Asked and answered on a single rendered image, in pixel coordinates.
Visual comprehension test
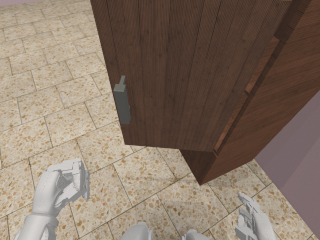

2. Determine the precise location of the left robot forearm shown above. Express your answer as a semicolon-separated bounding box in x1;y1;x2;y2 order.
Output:
13;213;59;240

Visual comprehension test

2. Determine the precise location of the robot right hand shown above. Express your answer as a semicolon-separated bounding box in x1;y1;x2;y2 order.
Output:
235;192;277;240

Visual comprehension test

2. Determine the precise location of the cupboard door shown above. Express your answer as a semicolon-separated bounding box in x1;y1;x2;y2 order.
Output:
90;0;292;152

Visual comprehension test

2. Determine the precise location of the handle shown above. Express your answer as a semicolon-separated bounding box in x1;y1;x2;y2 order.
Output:
113;75;131;125

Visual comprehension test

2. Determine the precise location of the robot right shin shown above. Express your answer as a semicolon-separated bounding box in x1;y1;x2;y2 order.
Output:
187;229;197;233

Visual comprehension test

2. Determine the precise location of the robot left hand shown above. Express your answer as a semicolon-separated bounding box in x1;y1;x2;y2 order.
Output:
31;158;90;218

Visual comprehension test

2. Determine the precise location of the left robot thigh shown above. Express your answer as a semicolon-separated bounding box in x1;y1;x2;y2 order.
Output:
119;224;153;240

